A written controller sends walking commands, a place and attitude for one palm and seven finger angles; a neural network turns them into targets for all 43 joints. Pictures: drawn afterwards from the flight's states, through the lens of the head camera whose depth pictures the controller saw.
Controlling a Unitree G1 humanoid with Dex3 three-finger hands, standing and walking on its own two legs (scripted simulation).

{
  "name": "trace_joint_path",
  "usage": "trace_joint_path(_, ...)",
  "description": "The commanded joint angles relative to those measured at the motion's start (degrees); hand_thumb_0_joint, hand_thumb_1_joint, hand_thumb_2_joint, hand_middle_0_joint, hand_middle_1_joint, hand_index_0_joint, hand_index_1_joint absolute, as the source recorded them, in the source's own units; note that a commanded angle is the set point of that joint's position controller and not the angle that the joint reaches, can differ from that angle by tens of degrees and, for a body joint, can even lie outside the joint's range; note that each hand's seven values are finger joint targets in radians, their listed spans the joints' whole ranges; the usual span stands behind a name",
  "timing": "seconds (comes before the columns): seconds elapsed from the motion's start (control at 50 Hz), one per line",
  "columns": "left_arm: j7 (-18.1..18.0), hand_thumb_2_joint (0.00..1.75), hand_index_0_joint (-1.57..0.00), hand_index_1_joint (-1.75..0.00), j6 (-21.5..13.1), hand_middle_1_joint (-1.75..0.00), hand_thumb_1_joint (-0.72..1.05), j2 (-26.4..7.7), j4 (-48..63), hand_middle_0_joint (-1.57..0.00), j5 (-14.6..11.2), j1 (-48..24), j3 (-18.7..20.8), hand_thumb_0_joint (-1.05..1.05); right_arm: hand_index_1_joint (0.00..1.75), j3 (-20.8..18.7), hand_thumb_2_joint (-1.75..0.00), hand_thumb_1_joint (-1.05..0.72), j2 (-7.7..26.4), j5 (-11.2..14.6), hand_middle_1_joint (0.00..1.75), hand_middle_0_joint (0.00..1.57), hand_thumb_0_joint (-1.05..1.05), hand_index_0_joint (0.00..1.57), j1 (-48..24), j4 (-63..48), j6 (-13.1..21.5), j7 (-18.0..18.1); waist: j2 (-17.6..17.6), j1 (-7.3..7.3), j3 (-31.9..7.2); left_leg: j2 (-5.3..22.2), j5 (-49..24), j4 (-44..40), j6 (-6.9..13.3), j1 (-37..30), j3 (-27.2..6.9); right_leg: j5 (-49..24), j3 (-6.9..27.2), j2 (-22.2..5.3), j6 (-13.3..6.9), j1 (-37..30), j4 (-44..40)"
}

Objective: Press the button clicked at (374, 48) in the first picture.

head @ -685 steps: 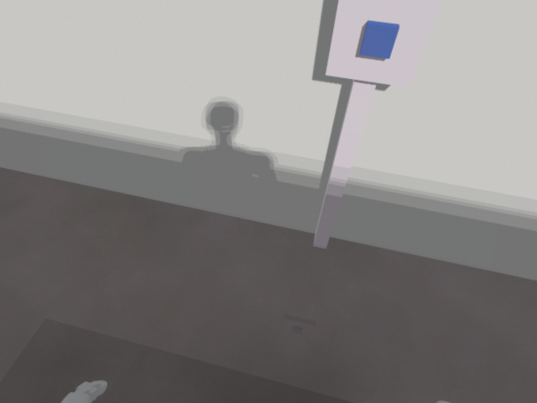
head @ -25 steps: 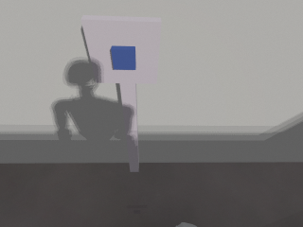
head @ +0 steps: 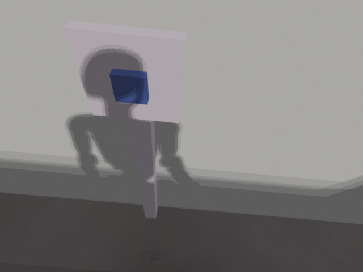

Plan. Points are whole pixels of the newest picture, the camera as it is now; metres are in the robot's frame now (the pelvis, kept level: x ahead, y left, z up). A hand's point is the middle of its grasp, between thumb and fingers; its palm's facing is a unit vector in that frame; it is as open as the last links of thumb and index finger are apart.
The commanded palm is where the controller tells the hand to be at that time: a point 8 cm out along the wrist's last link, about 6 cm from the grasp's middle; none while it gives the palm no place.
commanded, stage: come to a stop and stand still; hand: left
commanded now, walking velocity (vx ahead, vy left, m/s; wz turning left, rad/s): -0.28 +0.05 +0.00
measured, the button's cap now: (131, 86) +0.44 +0.16 +0.17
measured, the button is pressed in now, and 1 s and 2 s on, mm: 0 0 0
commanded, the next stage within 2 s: look again from close up in 1.56 s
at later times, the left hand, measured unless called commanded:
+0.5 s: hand out of the picture -0.02 +0.15 -0.14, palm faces +0.05 -0.94 -0.35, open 16.5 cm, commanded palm none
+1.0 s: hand out of the picture -0.05 +0.18 -0.16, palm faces -0.01 -0.98 -0.21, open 16.5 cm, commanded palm none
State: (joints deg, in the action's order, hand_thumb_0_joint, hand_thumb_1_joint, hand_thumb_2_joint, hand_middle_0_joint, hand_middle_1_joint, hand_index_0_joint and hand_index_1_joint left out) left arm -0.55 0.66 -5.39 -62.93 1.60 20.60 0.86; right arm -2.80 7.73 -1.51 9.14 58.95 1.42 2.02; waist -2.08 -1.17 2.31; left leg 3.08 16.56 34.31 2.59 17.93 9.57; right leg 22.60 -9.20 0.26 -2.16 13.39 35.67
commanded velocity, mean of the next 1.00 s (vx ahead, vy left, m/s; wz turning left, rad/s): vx -0.01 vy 0.01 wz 0.00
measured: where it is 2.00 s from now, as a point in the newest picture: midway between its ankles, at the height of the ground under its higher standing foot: outside the picture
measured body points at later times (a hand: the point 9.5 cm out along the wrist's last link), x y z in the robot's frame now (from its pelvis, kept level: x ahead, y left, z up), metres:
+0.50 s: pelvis +0.00 -0.07 +0.01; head +0.05 -0.10 +0.46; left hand -0.03 +0.19 -0.12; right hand +0.08 -0.31 -0.16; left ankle -0.05 +0.06 -0.65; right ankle +0.03 -0.17 -0.73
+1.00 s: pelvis -0.01 -0.02 +0.02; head +0.01 -0.01 +0.47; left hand -0.05 +0.23 -0.14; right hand -0.03 -0.24 -0.14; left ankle -0.05 +0.09 -0.73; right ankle -0.03 -0.13 -0.69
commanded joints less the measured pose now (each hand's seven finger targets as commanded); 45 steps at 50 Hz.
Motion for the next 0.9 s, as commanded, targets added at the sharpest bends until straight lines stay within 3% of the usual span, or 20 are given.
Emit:
trace_joint_path(0.0,-0.8,0.30,-0.15,-0.30,-0.1,-0.30,-0.50,-5.7,3.0,-0.15,-0.1,1.7,2.0,0.00,0.30,-0.8,-0.90,-0.90,7.7,0.4,0.30,0.20,0.00,0.20,9.1,1.1,-0.3,2.2,17.7,2.23,-0.7,20.1,-48.9,-15.0,9.9,-11.8,-17.4,8.1,8.8,-4.4,2.6,12.8,18.0)
trace_joint_path(0.06,-1.0,0.30,-0.15,-0.30,0.6,-0.30,-0.50,-5.3,2.9,-0.15,-0.3,1.4,2.0,0.00,0.30,-0.6,-0.90,-0.90,7.3,0.7,0.30,0.20,0.00,0.20,3.2,-0.6,-0.5,1.8,13.7,0.42,0.5,15.4,-49.0,-13.8,7.2,-9.0,-9.4,2.1,7.8,-4.6,3.2,9.6,13.6)
trace_joint_path(0.1,-1.1,0.30,-0.15,-0.30,0.8,-0.30,-0.50,-4.6,3.1,-0.15,-0.2,0.6,1.8,0.00,0.30,-1.5,-0.90,-0.90,8.7,0.5,0.30,0.20,0.00,0.20,3.3,-1.0,-0.9,1.5,9.7,0.72,-0.9,14.4,-49.9,-12.7,6.4,-11.1,-8.0,-1.1,5.7,-3.9,3.7,8.5,9.4)
trace_joint_path(0.14,-1.1,0.30,-0.15,-0.30,1.0,-0.30,-0.50,-5.1,3.4,-0.15,-0.2,0.8,1.9,0.00,0.30,-2.3,-0.90,-0.90,10.2,0.4,0.30,0.20,0.00,0.20,2.8,-1.4,-1.4,1.2,10.0,0.86,-2.1,14.6,-47.2,-11.6,6.0,-11.6,-7.4,-2.8,4.7,-3.7,3.5,7.1,7.3)
trace_joint_path(0.2,-1.0,0.30,-0.15,-0.30,0.3,-0.30,-0.50,-6.6,3.3,-0.15,-0.1,3.4,2.2,0.00,0.30,-3.0,-0.90,-0.90,11.2,0.4,0.30,0.20,0.00,0.20,0.5,-2.2,-2.2,0.5,9.3,-0.80,-4.7,12.1,-37.5,-6.3,3.0,-11.5,-5.7,-12.5,3.8,-4.0,3.5,2.3,-3.2)
trace_joint_path(0.22,-1.1,0.30,-0.15,-0.30,-0.2,-0.30,-0.50,-8.5,3.2,-0.15,0.1,4.0,2.5,0.00,0.30,-3.0,-0.90,-0.90,10.3,0.5,0.30,0.20,0.00,0.20,0.4,-2.6,-2.5,0.2,4.5,-1.12,-5.4,9.1,-28.3,-2.3,0.4,-9.8,-4.2,-24.8,5.4,-5.6,3.4,-0.7,-8.9)
trace_joint_path(0.24,-1.5,0.30,-0.15,-0.30,-0.7,-0.30,-0.50,-12.4,3.4,-0.15,0.6,3.8,3.0,0.00,0.30,-2.7,-0.90,-0.90,7.6,0.9,0.30,0.20,0.00,0.20,2.0,-3.0,-2.8,-0.2,-6.1,-0.56,-6.5,2.6,-10.7,4.9,-2.7,-3.6,-0.8,-45.7,15.3,-13.2,0.6,-4.9,-10.4)
trace_joint_path(0.26,-1.6,0.30,-0.15,-0.30,-0.9,-0.30,-0.50,-15.8,3.7,-0.15,0.5,4.0,3.5,0.00,0.30,-2.3,-0.90,-0.90,5.0,1.2,0.30,0.20,0.00,0.20,2.4,-3.9,-3.4,-0.5,-14.5,-1.06,-6.6,-3.1,14.7,13.6,-4.2,2.2,-1.9,-61.2,21.5,-22.1,-5.3,-7.1,-12.5)
trace_joint_path(0.28,-1.8,0.30,-0.15,-0.30,-0.8,-0.30,-0.50,-15.1,3.9,-0.15,0.3,4.6,3.4,0.00,0.30,-2.3,-0.90,-0.90,5.2,1.0,0.30,0.20,0.00,0.20,2.3,-3.9,-4.2,-0.4,-10.4,-1.80,-7.5,-2.9,17.9,21.0,-3.8,2.7,-7.2,-62.5,19.7,-24.0,-8.3,-6.8,-12.5)
trace_joint_path(0.36,-2.5,0.30,-0.15,-0.30,-0.8,-0.30,-0.50,-14.2,5.0,-0.15,0.0,0.0,3.3,0.00,0.30,-2.2,-0.90,-0.90,7.1,0.9,0.30,0.20,0.00,0.20,-1.0,-3.0,-4.8,-1.1,-10.2,-1.44,-3.8,-1.9,10.8,33.5,-4.9,11.5,-11.2,-54.0,16.9,-20.5,-8.0,-8.5,-12.2)
trace_joint_path(0.46,-2.7,0.30,-0.15,-0.30,-0.7,-0.30,-0.50,-15.6,5.9,-0.15,0.1,0.7,3.9,0.00,0.30,-1.5,-0.90,-0.90,7.5,0.6,0.30,0.20,0.00,0.20,-2.5,-3.3,-5.2,-2.0,-7.0,-2.62,-3.9,-1.5,6.9,28.1,-5.7,11.0,-10.8,-34.5,17.8,-20.8,-7.9,-8.5,-16.1)
trace_joint_path(0.58,-1.8,0.30,-0.15,-0.30,-0.1,-0.30,-0.50,-17.2,6.2,-0.15,0.8,-1.2,4.3,0.00,0.30,-0.6,-0.90,-0.90,6.4,0.8,0.30,0.20,0.00,0.20,-1.1,-3.6,-4.0,-2.7,-9.7,-2.54,-1.6,-1.7,8.5,9.3,-4.2,2.3,-7.1,-7.8,18.6,-19.1,-6.9,-1.5,-21.1)
trace_joint_path(0.62,-1.5,0.30,-0.15,-0.30,0.2,-0.30,-0.50,-17.1,6.0,-0.15,0.7,-2.7,4.4,0.00,0.30,-0.5,-0.90,-0.90,5.8,0.7,0.30,0.20,0.00,0.20,3.0,-2.4,-3.5,-2.5,-9.3,-0.76,-1.3,-2.4,5.8,2.2,-3.6,-3.7,-5.6,-1.1,17.2,-17.4,-5.3,2.9,-21.4)
trace_joint_path(0.66,-1.2,0.30,-0.15,-0.30,0.6,-0.30,-0.50,-15.7,5.7,-0.15,0.0,-4.9,3.9,0.00,0.30,-0.2,-0.90,-0.90,5.5,0.6,0.30,0.20,0.00,0.20,9.0,-0.1,-2.7,-2.1,-6.4,2.09,-1.5,-2.8,-0.2,-10.0,-3.3,-15.0,-4.8,7.6,13.7,-13.2,-1.4,10.9,-18.4)
trace_joint_path(0.68,-0.9,0.30,-0.15,-0.30,0.7,-0.30,-0.50,-13.3,6.2,-0.15,-0.4,-4.7,3.2,0.00,0.30,-0.6,-0.90,-0.90,8.1,0.5,0.30,0.20,0.00,0.20,11.1,0.2,-2.1,-1.8,2.5,2.75,-1.8,1.5,4.9,-15.1,-2.5,-16.6,-11.1,8.7,10.6,-9.5,0.5,14.3,-11.5)
trace_joint_path(0.7,-0.6,0.30,-0.15,-0.30,0.7,-0.30,-0.50,-10.0,7.2,-0.15,-0.8,-5.1,2.6,0.00,0.30,-1.4,-0.90,-0.90,11.9,-0.2,0.30,0.20,0.00,0.20,11.4,-0.3,-1.7,-1.5,17.1,3.17,0.8,11.2,19.2,-24.9,0.8,-10.5,-25.3,6.9,4.9,-4.1,3.1,16.6,-0.9)
trace_joint_path(0.72,-0.6,0.30,-0.15,-0.30,0.5,-0.30,-0.50,-9.1,7.6,-0.15,-0.5,-6.9,2.3,0.00,0.30,-1.6,-0.90,-0.90,13.8,-0.3,0.30,0.20,0.00,0.20,8.4,-1.7,-2.0,-1.1,19.8,2.89,5.4,16.3,26.6,-31.0,4.7,-1.5,-31.9,5.5,5.3,-2.9,3.1,16.6,5.8)
trace_joint_path(0.74,-0.2,0.30,-0.15,-0.30,0.3,-0.30,-0.50,-9.3,7.3,-0.15,-0.3,-6.9,2.4,0.00,0.30,-0.9,-0.90,-0.90,13.0,-0.6,0.30,0.20,0.00,0.20,5.3,-2.5,-2.0,-1.1,15.5,1.57,6.8,16.8,27.7,-32.0,6.4,4.2,-31.2,2.4,7.8,-4.4,2.5,13.6,10.0)
trace_joint_path(0.8,0.4,0.30,-0.15,-0.30,0.2,-0.30,-0.50,-8.5,3.0,-0.15,0.2,-2.6,2.1,0.00,0.30,0.2,-0.90,-0.90,8.9,-0.1,0.30,0.20,0.00,0.20,4.9,-1.4,-0.9,-0.2,9.8,-0.02,5.5,11.5,12.6,-28.2,4.3,-1.4,-22.7,-3.2,8.9,-3.3,2.7,14.8,17.4)
trace_joint_path(0.88,0.7,0.30,-0.15,-0.30,0.1,-0.30,-0.50,-8.3,2.2,-0.15,0.0,-3.0,1.7,0.00,0.30,0.1,-0.90,-0.90,8.3,0.2,0.30,0.20,0.00,0.20,9.9,0.8,-0.3,0.7,8.2,1.41,3.4,11.4,-5.8,-24.9,4.7,-10.2,-18.0,-5.1,8.5,-3.7,3.9,17.0,15.1)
